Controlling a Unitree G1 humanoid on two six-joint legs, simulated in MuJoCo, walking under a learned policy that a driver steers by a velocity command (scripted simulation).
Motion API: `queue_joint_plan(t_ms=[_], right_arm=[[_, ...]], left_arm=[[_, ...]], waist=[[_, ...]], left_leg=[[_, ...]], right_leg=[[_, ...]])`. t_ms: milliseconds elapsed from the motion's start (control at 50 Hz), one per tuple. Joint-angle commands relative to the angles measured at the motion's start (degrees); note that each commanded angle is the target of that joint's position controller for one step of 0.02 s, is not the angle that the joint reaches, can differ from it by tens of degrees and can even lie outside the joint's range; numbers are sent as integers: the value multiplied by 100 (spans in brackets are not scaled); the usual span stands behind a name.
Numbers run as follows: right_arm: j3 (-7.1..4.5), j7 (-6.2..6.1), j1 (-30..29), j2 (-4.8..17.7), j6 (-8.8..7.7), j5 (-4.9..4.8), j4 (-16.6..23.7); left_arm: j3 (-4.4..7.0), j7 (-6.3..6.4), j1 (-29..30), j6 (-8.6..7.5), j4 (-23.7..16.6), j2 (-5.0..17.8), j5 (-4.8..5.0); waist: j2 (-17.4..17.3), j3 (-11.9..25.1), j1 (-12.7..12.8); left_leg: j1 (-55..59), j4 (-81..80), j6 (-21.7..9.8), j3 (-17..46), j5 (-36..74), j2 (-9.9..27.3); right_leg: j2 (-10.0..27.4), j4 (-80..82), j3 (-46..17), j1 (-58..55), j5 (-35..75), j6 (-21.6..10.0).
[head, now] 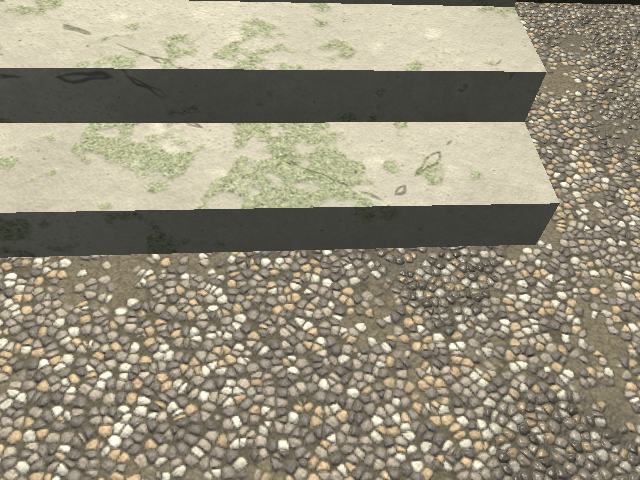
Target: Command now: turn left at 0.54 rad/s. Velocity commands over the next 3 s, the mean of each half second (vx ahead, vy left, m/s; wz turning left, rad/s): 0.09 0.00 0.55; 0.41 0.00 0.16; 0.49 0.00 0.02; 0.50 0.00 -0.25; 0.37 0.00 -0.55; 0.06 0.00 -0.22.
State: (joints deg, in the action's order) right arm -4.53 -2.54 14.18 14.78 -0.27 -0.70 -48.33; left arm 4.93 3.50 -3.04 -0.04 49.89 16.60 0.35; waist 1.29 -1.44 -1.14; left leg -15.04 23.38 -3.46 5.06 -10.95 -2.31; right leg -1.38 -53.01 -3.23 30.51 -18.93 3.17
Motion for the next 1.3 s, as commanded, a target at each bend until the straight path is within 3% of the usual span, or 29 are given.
queue_joint_plan(t_ms=[20, 140, 200, 220, 240, 260, 280, 300, 340, 380, 440, 600, 640, 680, 700, 720, 740, 760, 820, 920, 1000, 1100, 1160, 1200, 1220, 1240, 1260, 1280, 1300], right_arm=[[-276, -65, 78, 1086, 4, -10, 373], [-303, -26, -333, 1123, 99, -24, 621], [-259, -63, -688, 1041, 181, -119, 799], [-193, -83, -575, 827, 207, -85, 850], [-91, -64, -152, 399, 207, 10, 817], [-220, -47, -79, 772, 134, -21, 981], [-345, -27, -27, 1240, 116, -9, 869], [-400, -13, -8, 1347, 154, -35, 772], [-332, 20, -101, 1016, 241, 0, 759], [-270, 126, -386, 847, 173, -54, 951], [-183, 167, -788, 647, 16, -39, 1162], [-8, 340, -920, 470, -222, -58, 1229], [-19, 376, -670, 506, -244, -87, 1172], [-157, 337, 258, 727, -222, -100, 830], [-294, 277, 1087, 1076, -222, -85, 664], [-419, 247, 1480, 1857, -230, -18, 708], [-320, 303, 1428, 1472, -347, 20, 730], [-192, 340, 1051, 1137, -425, 46, 802], [-26, 384, 265, 672, -471, 43, 933], [-63, 286, 557, 777, -530, 48, 740], [-65, 209, 861, 864, -517, 24, 545], [-86, 176, 1206, 948, -447, -31, 263], [-137, 136, 1107, 1139, -365, -10, 218], [-96, 111, 969, 1120, -283, 35, 234], [11, 98, 1075, 889, -301, 150, 374], [235, 214, 1963, 28, -421, 52, 345], [98, 250, 1288, 750, -553, -110, 320], [34, 278, 654, 965, -621, -241, 537], [61, 244, 347, 921, -653, -184, 603]], left_arm=[[27, -24, 329, -90, -391, 295, 31], [49, -140, 59, -199, -393, 432, 86], [105, -241, -545, -281, -262, 530, 90], [178, -232, -730, -267, -227, 761, 25], [211, -172, -640, -193, -323, 1062, -70], [207, -219, -555, -189, -400, 1170, -313], [148, -221, -249, -219, -559, 914, -286], [95, -210, -61, -226, -610, 651, -202], [42, -147, -68, -215, -622, 528, -15], [31, -77, -376, -233, -553, 587, -18], [64, -79, -973, -341, -411, 719, -53], [174, -363, -1184, -470, -268, 1045, 120], [178, -416, -1120, -420, -236, 1084, 213], [67, -445, -1133, -392, -186, 806, 171], [-83, -472, -1015, -415, -244, 396, 54], [-212, -491, -969, -545, -650, 8, -42], [-74, -465, -747, -653, -650, 558, 115], [-10, -496, -681, -690, -689, 781, 252], [6, -514, -781, -620, -521, 685, 70], [-67, -510, -487, -492, -612, 384, -2], [-180, -576, 374, -526, -915, 182, 39], [-219, -744, 1029, -605, -1244, 240, 84], [-131, -759, 654, -618, -1215, 492, 45], [77, -643, -852, -573, -832, 905, 43], [168, -549, -1934, -539, -646, 1327, -32], [199, -611, -2130, -552, -499, 1507, -52], [66, -585, -2011, -551, -509, 940, 32], [8, -543, -1552, -543, -572, 772, 37], [-25, -534, -1144, -546, -642, 702, 5]], waist=[[-945, 584, -56], [-1106, 642, 12], [-1023, 725, 374], [-650, 889, 324], [813, 973, -10], [1504, 796, -39], [929, 642, -115], [608, 580, -144], [663, 308, -9], [789, 136, 193], [580, 103, 521], [706, -156, 486], [638, -149, 234], [389, 191, -234], [-318, 652, -623], [-2035, 1024, -542], [-1328, 901, -658], [-1193, 410, -431], [-832, -101, 2], [-511, -116, 60], [-572, -335, -198], [-542, -545, -272], [-755, -118, 28], [-846, 912, 813], [-139, 1838, 1101], [1520, 2736, 500], [942, 2297, 840], [682, 1308, 756], [37, 794, 542]], left_leg=[[1132, -383, -940, 1492, 1869, 1332], [770, -216, -904, 2057, 2185, 1235], [538, 193, -501, 2077, 1881, 851], [-72, 700, -230, 1842, 866, 545], [-1083, 2060, 91, 883, -1616, -309], [-1942, 3067, 310, 619, -2827, -554], [-2005, 3951, 446, 661, -2426, -150], [-2092, 4186, 500, 517, -1853, -4], [-2472, 4473, 632, 283, -1066, 192], [-2644, 4373, 692, -4, -703, 344], [-2841, 3634, 737, -57, -508, 477], [-1176, 1387, 340, -725, -581, 544], [-466, 732, 150, -849, -313, 453], [1104, 368, -50, -939, -226, 209], [2228, 44, -290, 65, -459, 935], [3319, -621, -1137, 2672, -1151, 2369], [2895, -1059, -1499, 3426, -1779, 2592], [2512, -1112, -1297, 2822, -1924, 2380], [1406, -1434, -899, 1334, -462, 1686], [1294, -1586, -855, 326, 1630, 1412], [1121, -1748, -707, -101, 1457, 1258], [1891, -1470, -677, -71, 1703, 1625], [2336, -700, -518, -128, 3749, 1674], [1848, 1188, -266, -404, 5138, 1323], [380, 3087, -96, -528, 3066, 973], [-1820, 4981, 223, -25, -2063, -182], [-2445, 5483, 131, 539, -2172, 60], [-2778, 5415, 78, 292, -1658, 361], [-2538, 5095, 84, 108, -1123, 668]], right_leg=[[-7, 678, -100, 328, 62, 88], [-146, 1668, -139, -671, -117, 42], [-72, 3352, 5, -1765, 1072, -136], [551, 3515, -378, -2582, 1539, -337], [1806, 3413, -1534, -3249, 3002, -836], [2623, 3576, -2637, -2843, 3547, -1754], [2558, 3620, -2260, -2651, 3232, -1879], [2095, 3667, -1640, -2591, 2139, -1571], [1633, 3988, -1164, -2551, 233, -1291], [1543, 4321, -909, -2563, -337, -1300], [1673, 4505, -860, -3038, -341, -1428], [1709, 4513, -190, -2274, 31, -1470], [1769, 4243, -152, -2012, -123, -1409], [1509, 3353, 152, -1323, 263, -1166], [1025, 1665, 734, -637, 348, -796], [254, -473, 965, 1291, -1148, -453], [374, -1518, 182, 1899, -1379, -497], [673, -1702, 38, 2139, -860, -671], [1053, -1037, 38, 1490, 449, -627], [885, 8, 197, 1427, 1628, -318], [630, 1452, 413, 980, 2575, -330], [467, 2263, 398, 1012, 2332, -597], [141, 2376, 631, 227, 1627, -844], [-49, 2408, 778, -2009, 1739, -1195], [1155, 2101, -608, -4041, 1923, -1585], [2432, 2869, -3642, -5830, 302, -2534], [2209, 3481, -3837, -5519, -346, -2236], [2037, 3631, -2860, -4658, -94, -1974], [1861, 3782, -2233, -3675, 650, -1840]])
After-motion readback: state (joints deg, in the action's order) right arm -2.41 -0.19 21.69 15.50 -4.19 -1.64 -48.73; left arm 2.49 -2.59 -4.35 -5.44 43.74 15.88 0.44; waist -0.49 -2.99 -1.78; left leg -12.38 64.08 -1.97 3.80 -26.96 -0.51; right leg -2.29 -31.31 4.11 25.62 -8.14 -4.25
